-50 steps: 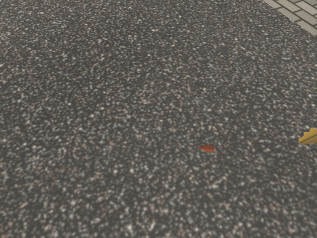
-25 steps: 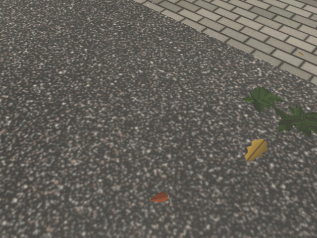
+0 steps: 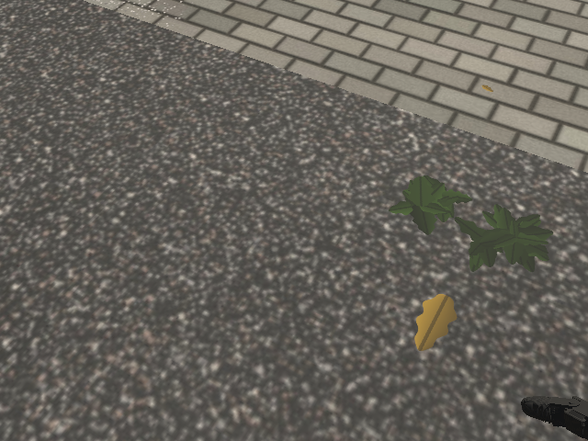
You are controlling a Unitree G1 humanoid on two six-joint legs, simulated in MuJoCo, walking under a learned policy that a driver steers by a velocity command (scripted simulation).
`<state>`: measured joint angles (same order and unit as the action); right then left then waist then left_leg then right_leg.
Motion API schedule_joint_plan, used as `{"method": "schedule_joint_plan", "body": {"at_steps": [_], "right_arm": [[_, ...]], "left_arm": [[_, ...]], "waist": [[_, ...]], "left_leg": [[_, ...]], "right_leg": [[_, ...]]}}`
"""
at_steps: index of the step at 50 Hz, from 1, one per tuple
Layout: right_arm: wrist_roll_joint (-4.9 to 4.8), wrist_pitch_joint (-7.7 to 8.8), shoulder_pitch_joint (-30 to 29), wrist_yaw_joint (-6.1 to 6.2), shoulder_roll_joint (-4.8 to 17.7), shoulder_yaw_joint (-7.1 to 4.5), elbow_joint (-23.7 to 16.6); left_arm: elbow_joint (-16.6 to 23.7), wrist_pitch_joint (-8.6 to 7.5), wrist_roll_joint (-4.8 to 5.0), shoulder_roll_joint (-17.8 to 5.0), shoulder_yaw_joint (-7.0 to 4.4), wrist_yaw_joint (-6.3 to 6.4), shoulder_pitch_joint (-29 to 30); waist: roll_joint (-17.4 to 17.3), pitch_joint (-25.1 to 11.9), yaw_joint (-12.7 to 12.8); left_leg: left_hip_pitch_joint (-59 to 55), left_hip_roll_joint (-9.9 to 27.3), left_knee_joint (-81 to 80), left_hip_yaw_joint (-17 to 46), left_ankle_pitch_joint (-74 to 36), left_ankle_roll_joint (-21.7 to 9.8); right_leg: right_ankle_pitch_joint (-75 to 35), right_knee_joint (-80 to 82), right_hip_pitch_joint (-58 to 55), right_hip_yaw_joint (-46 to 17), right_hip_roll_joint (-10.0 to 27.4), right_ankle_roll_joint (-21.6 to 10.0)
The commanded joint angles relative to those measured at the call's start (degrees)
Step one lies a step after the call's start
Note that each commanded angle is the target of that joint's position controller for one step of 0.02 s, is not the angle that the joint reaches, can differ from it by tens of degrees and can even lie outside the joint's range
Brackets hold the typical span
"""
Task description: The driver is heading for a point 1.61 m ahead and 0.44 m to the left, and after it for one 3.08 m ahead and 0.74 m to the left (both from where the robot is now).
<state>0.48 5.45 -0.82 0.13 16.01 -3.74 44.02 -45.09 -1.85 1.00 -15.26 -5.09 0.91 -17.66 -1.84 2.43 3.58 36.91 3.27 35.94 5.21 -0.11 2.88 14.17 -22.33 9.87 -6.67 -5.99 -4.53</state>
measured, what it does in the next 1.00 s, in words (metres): walks ahead, turning left: left foot, then right foot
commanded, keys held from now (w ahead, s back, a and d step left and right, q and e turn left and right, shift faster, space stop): q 0.86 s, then no key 0.14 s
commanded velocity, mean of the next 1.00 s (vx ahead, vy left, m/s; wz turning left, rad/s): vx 0.06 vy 0.00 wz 0.30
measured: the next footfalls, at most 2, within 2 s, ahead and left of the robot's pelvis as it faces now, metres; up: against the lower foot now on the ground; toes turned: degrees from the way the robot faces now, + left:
left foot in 0.10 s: +0.25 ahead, +0.13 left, +0.00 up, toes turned -4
right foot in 0.50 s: +0.20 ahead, -0.10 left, +0.00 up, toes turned +12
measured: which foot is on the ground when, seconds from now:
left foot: up 0.00-0.08, down 0.10-0.50, up 0.52-0.90, down 0.92-1.00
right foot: down 0.00-0.12, up 0.14-0.48, down 0.50-0.92, up 0.94-1.00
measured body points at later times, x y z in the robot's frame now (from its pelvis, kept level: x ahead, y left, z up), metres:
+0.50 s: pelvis +0.13 +0.02 -0.01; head +0.16 +0.01 +0.44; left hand +0.24 +0.31 -0.11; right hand +0.28 -0.25 -0.13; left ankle +0.21 +0.13 -0.74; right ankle +0.16 -0.11 -0.74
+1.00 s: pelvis +0.13 +0.04 -0.01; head +0.15 +0.07 +0.44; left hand +0.12 +0.36 -0.13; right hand +0.40 -0.13 -0.09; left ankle +0.09 +0.14 -0.74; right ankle +0.15 -0.11 -0.70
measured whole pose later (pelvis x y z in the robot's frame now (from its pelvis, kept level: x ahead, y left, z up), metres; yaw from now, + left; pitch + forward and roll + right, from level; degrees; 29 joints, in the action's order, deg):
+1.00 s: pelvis +0.13 +0.04 -0.01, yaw +23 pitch +2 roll +0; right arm 0.6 -2.2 7.7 -0.8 16.3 -3.7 36.5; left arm -42.4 0.6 -0.2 -18.4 -4.9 1.6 -10.4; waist 2.1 2.1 1.5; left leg 18.1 -1.2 32.4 -0.8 16.5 -2.5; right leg 30.8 -54.0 23.6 2.3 5.2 3.6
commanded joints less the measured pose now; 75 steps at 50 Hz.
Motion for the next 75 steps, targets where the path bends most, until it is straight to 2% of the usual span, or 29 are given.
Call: {"method": "schedule_joint_plan", "body": {"at_steps": [1, 3, 5, 6, 7, 8, 9, 12, 16, 24, 25, 27, 29, 31, 38, 45, 46, 47, 48, 49, 51, 54, 58, 63, 65, 66, 67, 69, 75], "right_arm": [[-0.34, 0.22, -1.2, -0.56, 4.4, -0.85, -3.8], [0.30, 0.87, 1.2, -1.15, 5.9, -1.22, -2.9], [1.78, 1.99, 7.1, -1.38, 6.9, -1.44, -1.0], [2.98, 2.25, 10.1, -1.40, 9.4, -1.58, -1.0], [3.19, 1.53, 11.4, -1.61, 7.8, -0.94, 0.3], [0.52, 0.66, 11.2, -2.08, 5.0, -0.29, 0.4], [-0.73, -0.17, 9.0, -2.32, 4.6, -0.06, -0.2], [-0.35, -2.47, 4.7, -1.70, 8.8, -1.12, -2.1], [-0.38, -4.27, 5.8, -0.10, 8.9, -2.07, -2.7], [-1.78, -6.99, 5.9, 1.69, 8.9, -2.91, -4.7], [-1.91, -7.19, 7.0, 1.89, 8.0, -2.63, -4.7], [-1.89, -6.30, 6.8, 1.59, 5.9, -2.30, -7.4], [-1.45, -6.17, 11.7, 1.09, 10.6, -4.18, -4.5], [-1.22, -7.54, 14.0, 1.49, 8.7, -3.93, -3.0], [-1.84, -8.11, 6.0, -0.31, 4.7, -1.57, -9.6], [-1.56, -8.68, 11.3, -1.57, 6.1, -2.56, -10.0], [-1.46, -8.59, 13.6, -0.98, 8.2, -3.23, -9.5], [-0.80, -8.38, 15.5, 0.14, 14.8, -4.49, -10.5], [0.88, -7.38, 14.7, -0.25, 14.2, -3.71, -11.2], [1.30, -6.28, 14.6, -0.71, 11.4, -2.88, -10.9], [0.21, -5.43, 9.6, -0.48, 9.3, -2.14, -10.1], [0.01, -5.45, 6.5, 0.17, 6.9, -0.96, -9.7], [0.12, -5.46, 6.4, 0.58, 6.4, -0.72, -8.4], [-0.18, -5.67, 6.1, 0.14, 5.8, 0.02, -6.2], [0.04, -5.05, 8.7, -0.08, 3.5, 0.95, -4.7], [0.99, -4.48, 11.0, -0.51, 3.7, 0.83, -4.3], [0.93, -4.38, 11.4, -0.60, 3.3, 0.74, -4.1], [0.55, -5.00, 6.9, -0.16, 4.7, 0.39, -4.0], [0.27, -5.77, 8.6, 0.39, 3.3, 0.46, -1.9]], "left_arm": [[3.3, 0.28, 0.18, -8.5, -2.13, 0.87, -0.2], [3.2, 0.20, -0.38, -7.1, -1.61, 1.34, 0.3], [3.2, -0.20, -1.04, -4.4, -0.56, 1.35, 1.1], [3.7, -0.55, -2.30, -2.3, 0.24, 1.23, -2.3], [1.6, -0.59, -1.46, -1.3, 0.84, 0.84, -12.9], [0.9, -0.04, -1.44, -6.2, 0.19, 0.44, -12.8], [1.9, 0.94, -0.88, -8.6, -0.50, 0.48, -6.2], [4.5, 3.13, -1.19, -8.6, -1.14, 1.63, 3.3], [3.7, 2.55, -1.04, -4.7, -0.31, 2.75, 2.9], [3.3, 0.75, -0.76, -5.2, -0.45, 1.14, 2.7], [3.2, 0.59, -1.11, -7.1, -1.02, 1.12, 1.3], [4.4, 0.95, -4.47, -14.0, -2.51, 1.32, 3.0], [7.5, 0.21, -3.77, -8.3, -0.86, 1.88, 10.6], [8.0, 0.05, -1.78, -6.9, -0.29, 2.00, 12.1], [7.1, 1.87, -1.78, -10.5, -1.55, 2.48, 6.6], [6.4, 1.67, 0.86, -11.6, -2.18, 0.97, 7.7], [5.1, 1.34, 0.28, -9.3, -1.49, 0.64, 4.5], [7.2, 0.98, -3.11, -4.6, 0.33, 0.03, 4.4], [8.7, 0.96, -2.63, -6.0, -0.04, 0.45, 8.4], [8.5, 1.36, -1.25, -9.3, -0.93, 0.77, 10.8], [6.7, 2.21, -0.89, -8.9, -1.18, 1.49, 9.6], [5.2, 2.81, -1.15, -8.1, -1.11, 1.69, 6.0], [5.3, 2.73, -1.15, -5.4, 0.32, 1.41, 7.6], [4.3, 2.19, -0.96, -5.8, 0.53, 0.89, 6.3], [3.7, 1.56, -2.33, -6.8, 0.76, 0.66, 4.6], [4.1, 1.50, -2.31, -10.5, 0.13, 0.83, 4.7], [3.0, 1.47, -1.54, -10.2, -0.11, 0.50, 6.3], [3.4, 0.84, -2.05, -6.1, 0.95, -0.01, 7.7], [2.0, -0.03, -1.76, -5.5, 1.58, 0.52, 6.2]], "waist": [[8.1, -5.8, -1.2], [8.9, -6.8, -1.9], [7.3, -9.7, -4.7], [0.1, -15.9, -3.9], [-12.9, -22.6, -0.7], [-10.7, -22.6, -1.3], [-6.5, -16.6, -2.9], [-2.6, -7.6, -3.1], [-6.7, -9.3, -3.0], [-7.2, -8.2, -1.6], [-5.4, -8.1, -1.2], [18.2, -5.4, -2.9], [10.5, -5.2, -5.8], [8.1, -4.5, -5.7], [11.6, -5.8, -0.8], [11.4, -6.8, -4.1], [6.2, -8.4, -4.4], [-11.7, -11.6, -3.1], [-13.8, -12.7, -5.7], [-7.7, -11.8, -7.3], [-4.8, -8.3, -4.5], [-5.5, -8.4, -2.1], [-5.9, -7.5, -3.5], [-5.4, -5.1, -3.0], [-1.4, -5.7, -2.4], [4.5, -6.1, -5.1], [9.7, -5.8, -6.4], [7.2, -3.8, -3.9], [3.8, -3.0, -3.4]], "left_leg": [[-10.9, -4.5, -5.9, -2.9, -5.0, -0.4], [-12.1, -3.3, -7.6, -2.3, -4.6, -2.3], [-21.8, -1.7, -12.7, -3.0, -16.5, -5.5], [-34.6, 6.4, -8.1, 5.4, -38.6, -9.6], [-46.5, 17.6, -7.9, 20.9, -46.0, -21.1], [-44.3, 17.9, -11.2, 27.9, -29.8, -22.8], [-40.3, 15.1, -13.0, 26.1, -14.5, -20.9], [-26.4, 10.0, -18.2, 22.0, 4.6, -16.6], [-23.0, 5.0, -19.9, 17.1, 8.2, -14.6], [-17.1, 2.3, -18.8, 19.9, 18.8, -11.7], [-13.0, 0.2, -16.0, 18.4, 21.9, -9.4], [0.3, -11.2, 9.6, 1.2, 33.3, -3.6], [-0.9, -7.4, 25.9, 3.0, 29.6, -1.4], [1.2, -6.5, 32.5, 1.8, 24.9, 0.8], [-2.8, -2.0, 17.2, -4.6, 22.0, 3.5], [-22.3, -4.9, -10.1, -10.0, 11.2, -3.4], [-31.7, -3.2, -14.6, -5.5, 0.9, -5.5], [-44.1, 12.9, -12.5, 14.2, -25.5, -11.2], [-38.5, 21.4, -13.0, 21.1, -31.4, -22.8], [-35.8, 18.1, -14.1, 16.6, -26.3, -23.0], [-32.9, 11.6, -14.5, 9.8, -16.0, -17.2], [-28.0, 8.9, -15.6, 5.9, -16.3, -16.3], [-27.2, 7.9, -16.3, 5.4, -6.9, -15.9], [-23.7, 7.6, -16.0, 8.5, 4.5, -15.3], [-19.9, 4.4, -14.4, 6.9, 9.8, -10.2], [-18.1, 0.5, -12.2, 3.6, 14.4, -7.7], [-21.2, -2.6, -12.5, -0.3, 16.0, -5.7], [-23.9, -2.5, -10.4, -0.8, 14.4, -5.0], [-23.0, -1.8, -10.4, 0.1, 10.2, -5.7]], "right_leg": [[-24.8, -0.1, 2.3, -7.9, 11.2, -5.2], [-25.2, -4.4, -2.0, -9.7, 13.2, -4.6], [-27.7, -13.3, -2.7, -7.4, 9.5, -1.8], [-13.8, -24.9, 3.3, -4.7, 5.0, 0.8], [19.6, -38.4, 13.2, -2.4, 1.3, 5.0], [25.1, -42.2, 15.9, -2.7, 3.5, 6.9], [22.7, -44.6, 19.8, -2.1, 4.9, 8.0], [17.2, -40.9, 20.9, 0.7, 6.0, 8.1], [13.6, -26.9, 13.8, 2.7, 4.1, 7.7], [-0.9, -4.7, 2.0, 3.7, 3.2, 5.2], [-1.8, -0.7, -3.0, 1.6, 6.9, 3.4], [-6.0, 8.5, -1.0, -22.0, 27.9, -8.8], [-15.4, 5.5, 0.8, -14.5, 25.6, -8.1], [-20.2, 3.2, -1.7, -7.0, 21.7, -5.5], [-24.8, 2.3, -7.1, 1.4, 22.1, -7.8], [-22.4, -5.8, -1.3, 6.2, 22.3, -3.3], [-15.7, -12.0, 4.7, 9.8, 19.8, 0.8], [12.3, -29.3, 20.2, 15.0, 13.6, 6.9], [26.4, -39.7, 26.7, 8.8, 8.7, 9.0], [24.4, -44.6, 26.1, 5.2, 10.0, 9.0], [17.0, -43.1, 26.5, 4.1, 10.8, 8.6], [8.9, -40.9, 20.2, 4.5, 9.8, 9.6], [7.1, -25.8, 14.6, 4.7, 10.1, 9.5], [2.3, -8.6, 5.1, 6.2, 8.7, 7.8], [-13.4, -0.3, -4.5, 2.6, 11.4, 5.9], [-20.8, -2.8, -6.3, 0.2, 15.0, 4.2], [-10.3, -3.4, -0.5, 0.7, 14.2, 2.2], [-2.3, -1.5, 4.5, 1.8, 12.0, 3.2], [-4.8, -3.1, 3.1, 3.4, 10.5, 4.4]]}}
